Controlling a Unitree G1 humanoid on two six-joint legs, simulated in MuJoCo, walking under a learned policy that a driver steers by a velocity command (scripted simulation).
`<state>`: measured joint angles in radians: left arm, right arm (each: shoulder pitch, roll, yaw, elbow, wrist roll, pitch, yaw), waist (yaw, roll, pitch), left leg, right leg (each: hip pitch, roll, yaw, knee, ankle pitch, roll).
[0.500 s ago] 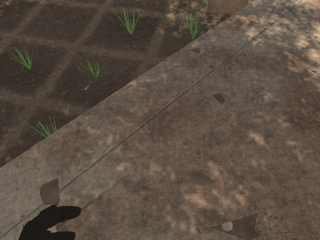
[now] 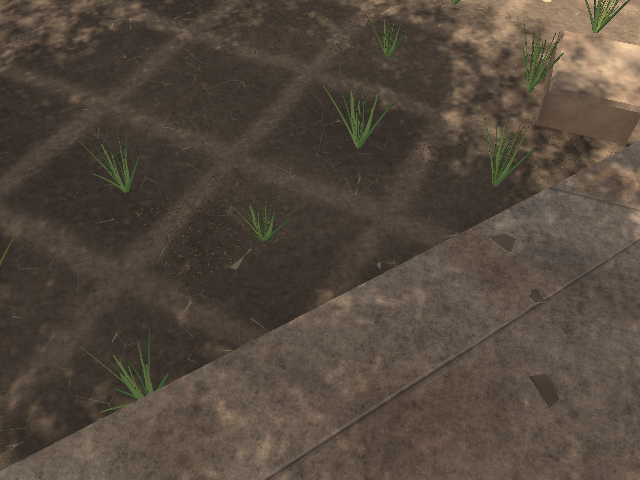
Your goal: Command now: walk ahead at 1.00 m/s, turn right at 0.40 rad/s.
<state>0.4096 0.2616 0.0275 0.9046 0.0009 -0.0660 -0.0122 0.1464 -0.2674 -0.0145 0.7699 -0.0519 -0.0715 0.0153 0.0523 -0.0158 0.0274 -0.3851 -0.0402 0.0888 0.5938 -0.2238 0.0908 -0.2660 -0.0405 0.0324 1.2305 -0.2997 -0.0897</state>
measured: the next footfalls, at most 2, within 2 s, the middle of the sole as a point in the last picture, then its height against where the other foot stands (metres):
right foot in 0.34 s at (375, 471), level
left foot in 0.70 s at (354, 316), level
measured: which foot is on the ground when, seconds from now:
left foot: down 0.00-0.30, up 0.32-0.68, down 0.70-1.00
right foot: up 0.00-0.32, down 0.34-0.70, up 0.72-1.00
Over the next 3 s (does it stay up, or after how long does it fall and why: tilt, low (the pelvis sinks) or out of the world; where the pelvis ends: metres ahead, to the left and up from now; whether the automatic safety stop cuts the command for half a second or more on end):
stays up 0.91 -1.39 0.02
